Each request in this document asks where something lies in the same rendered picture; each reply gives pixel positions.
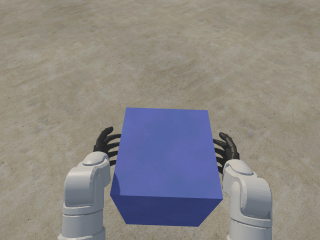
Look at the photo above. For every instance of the robot left hand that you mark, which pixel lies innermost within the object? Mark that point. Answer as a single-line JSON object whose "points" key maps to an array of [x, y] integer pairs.
{"points": [[103, 146]]}

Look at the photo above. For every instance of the left robot forearm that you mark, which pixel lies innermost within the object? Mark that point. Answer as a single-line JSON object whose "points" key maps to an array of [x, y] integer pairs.
{"points": [[83, 199]]}

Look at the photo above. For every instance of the right robot forearm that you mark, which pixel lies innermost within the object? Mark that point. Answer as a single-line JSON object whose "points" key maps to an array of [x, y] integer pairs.
{"points": [[251, 202]]}

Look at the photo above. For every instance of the carton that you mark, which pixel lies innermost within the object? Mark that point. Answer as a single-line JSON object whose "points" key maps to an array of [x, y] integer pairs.
{"points": [[166, 171]]}

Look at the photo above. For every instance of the robot right hand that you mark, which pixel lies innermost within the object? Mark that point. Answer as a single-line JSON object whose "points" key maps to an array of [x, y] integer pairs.
{"points": [[229, 152]]}

